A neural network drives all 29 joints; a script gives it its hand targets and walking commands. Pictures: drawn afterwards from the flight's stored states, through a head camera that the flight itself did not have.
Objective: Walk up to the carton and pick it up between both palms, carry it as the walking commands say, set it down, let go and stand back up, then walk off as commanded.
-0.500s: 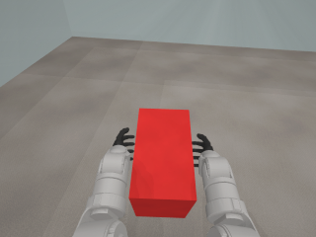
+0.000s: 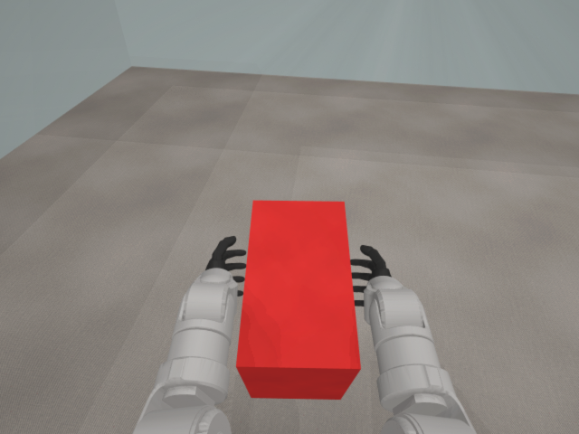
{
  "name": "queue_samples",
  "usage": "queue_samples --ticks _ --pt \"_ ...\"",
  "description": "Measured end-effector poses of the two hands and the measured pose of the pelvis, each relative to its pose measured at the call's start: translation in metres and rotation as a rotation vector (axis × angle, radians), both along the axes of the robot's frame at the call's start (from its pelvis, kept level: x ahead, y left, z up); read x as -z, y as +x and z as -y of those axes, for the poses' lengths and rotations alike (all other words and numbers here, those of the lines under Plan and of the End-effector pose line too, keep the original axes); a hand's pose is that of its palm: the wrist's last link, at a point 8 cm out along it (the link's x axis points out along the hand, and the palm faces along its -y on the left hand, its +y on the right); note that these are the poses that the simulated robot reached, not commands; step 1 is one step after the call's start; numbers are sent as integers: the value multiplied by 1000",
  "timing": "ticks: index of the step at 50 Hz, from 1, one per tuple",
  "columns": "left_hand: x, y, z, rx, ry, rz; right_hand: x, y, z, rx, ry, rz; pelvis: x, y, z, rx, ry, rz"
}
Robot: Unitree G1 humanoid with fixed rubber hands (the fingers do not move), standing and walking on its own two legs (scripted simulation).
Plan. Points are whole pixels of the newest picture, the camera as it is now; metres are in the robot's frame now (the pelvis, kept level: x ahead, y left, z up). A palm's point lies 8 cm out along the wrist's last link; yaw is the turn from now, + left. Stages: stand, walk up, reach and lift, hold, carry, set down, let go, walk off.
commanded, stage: hold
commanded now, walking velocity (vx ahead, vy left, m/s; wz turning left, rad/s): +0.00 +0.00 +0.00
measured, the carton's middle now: (297, 301) +0.34 +0.00 -0.03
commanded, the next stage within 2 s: carry in 0.36 s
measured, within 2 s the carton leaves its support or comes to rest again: neither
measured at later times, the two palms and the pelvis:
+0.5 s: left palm (217, 283) +0.31 +0.12 +0.06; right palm (375, 289) +0.31 -0.11 +0.05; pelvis -0.01 +0.00 -0.01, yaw +1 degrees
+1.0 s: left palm (201, 347) +0.20 +0.12 +0.08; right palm (389, 353) +0.20 -0.11 +0.07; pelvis -0.12 -0.01 -0.02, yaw +1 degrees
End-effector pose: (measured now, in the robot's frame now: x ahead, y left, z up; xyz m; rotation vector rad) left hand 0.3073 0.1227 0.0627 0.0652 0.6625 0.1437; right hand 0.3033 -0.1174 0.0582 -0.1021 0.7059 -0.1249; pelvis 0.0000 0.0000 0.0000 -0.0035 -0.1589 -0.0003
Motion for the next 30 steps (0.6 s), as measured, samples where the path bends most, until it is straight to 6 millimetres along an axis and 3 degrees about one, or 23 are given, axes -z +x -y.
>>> queue_samples --ticks 17,21,30 --pt "1 -2 0 2 0 -1 0 -1 0 -2 1 4 0 -1 0 0 0 1" --pt "3 0 -1 -12 -1 6 2 2 -2 -6 -7 8 3 -2 2 -13 2 -80" --pt "8 -7 4 -116 -4 13 10 -3 -8 79 -18 9 20 -24 5 -17 -8 -195"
